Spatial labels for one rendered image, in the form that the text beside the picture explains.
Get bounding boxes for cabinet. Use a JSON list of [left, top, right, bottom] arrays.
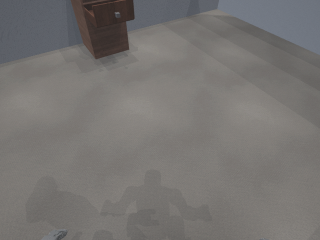
[[70, 0, 129, 59]]

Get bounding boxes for handle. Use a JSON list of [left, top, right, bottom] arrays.
[[114, 12, 121, 18]]

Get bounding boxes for drawer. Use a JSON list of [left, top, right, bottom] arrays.
[[84, 0, 135, 28]]

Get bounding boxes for left robot hand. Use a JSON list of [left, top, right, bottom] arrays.
[[41, 229, 68, 240]]

